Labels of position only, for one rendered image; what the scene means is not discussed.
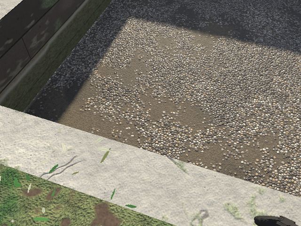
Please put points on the right robot hand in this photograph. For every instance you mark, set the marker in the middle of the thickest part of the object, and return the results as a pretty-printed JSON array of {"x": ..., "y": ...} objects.
[{"x": 273, "y": 221}]

